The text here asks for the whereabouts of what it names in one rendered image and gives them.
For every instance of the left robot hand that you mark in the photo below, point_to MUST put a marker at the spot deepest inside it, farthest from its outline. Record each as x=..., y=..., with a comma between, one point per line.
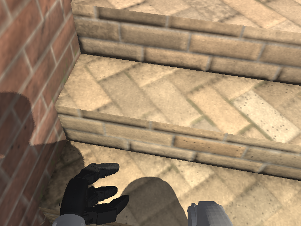
x=82, y=201

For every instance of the right robot thigh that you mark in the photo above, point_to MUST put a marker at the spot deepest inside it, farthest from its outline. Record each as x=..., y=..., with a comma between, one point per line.
x=207, y=213

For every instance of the robot left forearm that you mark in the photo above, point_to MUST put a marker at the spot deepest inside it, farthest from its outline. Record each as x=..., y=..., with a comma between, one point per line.
x=69, y=220

